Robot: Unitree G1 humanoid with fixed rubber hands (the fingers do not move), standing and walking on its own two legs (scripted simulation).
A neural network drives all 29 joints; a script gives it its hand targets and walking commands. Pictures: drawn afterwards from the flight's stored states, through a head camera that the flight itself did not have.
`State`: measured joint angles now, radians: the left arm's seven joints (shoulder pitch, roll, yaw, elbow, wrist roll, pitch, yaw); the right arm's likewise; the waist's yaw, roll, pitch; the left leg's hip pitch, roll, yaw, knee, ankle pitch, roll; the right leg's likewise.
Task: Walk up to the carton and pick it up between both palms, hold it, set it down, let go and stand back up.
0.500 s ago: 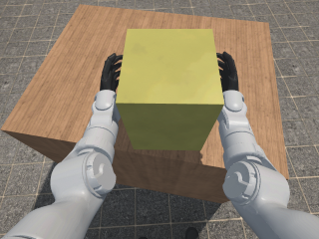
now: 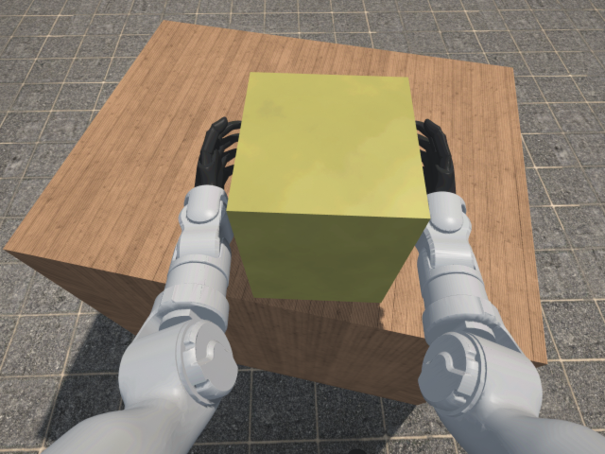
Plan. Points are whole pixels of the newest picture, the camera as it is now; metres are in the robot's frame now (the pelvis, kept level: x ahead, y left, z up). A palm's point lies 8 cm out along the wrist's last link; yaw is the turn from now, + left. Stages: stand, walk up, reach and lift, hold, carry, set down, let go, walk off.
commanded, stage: reach and lift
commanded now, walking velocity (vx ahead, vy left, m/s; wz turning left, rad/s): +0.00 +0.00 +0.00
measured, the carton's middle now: (322, 199) +0.44 +0.02 +0.03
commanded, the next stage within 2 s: none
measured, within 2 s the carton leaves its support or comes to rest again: leaves its support in 0.96 s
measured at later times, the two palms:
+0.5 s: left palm (211, 182) +0.43 +0.17 +0.07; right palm (434, 185) +0.44 -0.12 +0.07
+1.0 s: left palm (208, 187) +0.42 +0.17 +0.07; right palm (437, 190) +0.43 -0.12 +0.08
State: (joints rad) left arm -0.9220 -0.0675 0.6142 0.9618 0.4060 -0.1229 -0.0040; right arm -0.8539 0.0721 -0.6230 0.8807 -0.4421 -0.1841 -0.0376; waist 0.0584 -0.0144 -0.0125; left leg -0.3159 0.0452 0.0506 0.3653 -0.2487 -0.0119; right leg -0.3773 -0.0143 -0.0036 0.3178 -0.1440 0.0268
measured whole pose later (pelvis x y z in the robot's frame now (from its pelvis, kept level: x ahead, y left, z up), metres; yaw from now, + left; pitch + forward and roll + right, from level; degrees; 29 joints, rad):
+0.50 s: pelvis +0.00 +0.00 +0.00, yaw +1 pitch +11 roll -1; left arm -0.91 -0.07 0.61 0.95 0.41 -0.12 0.00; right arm -0.84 0.08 -0.63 0.88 -0.45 -0.20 -0.03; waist 0.05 -0.01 -0.01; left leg -0.30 0.04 0.05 0.35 -0.24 -0.01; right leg -0.36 -0.02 -0.02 0.31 -0.14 0.03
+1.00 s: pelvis -0.01 +0.00 +0.00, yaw +4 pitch +14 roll -1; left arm -0.91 -0.05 0.61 1.07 0.40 -0.26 0.01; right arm -0.82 0.08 -0.72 0.97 -0.56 -0.38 -0.06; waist 0.00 -0.02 -0.08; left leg -0.37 0.04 0.02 0.34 -0.21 -0.02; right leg -0.39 -0.03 -0.08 0.28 -0.12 0.02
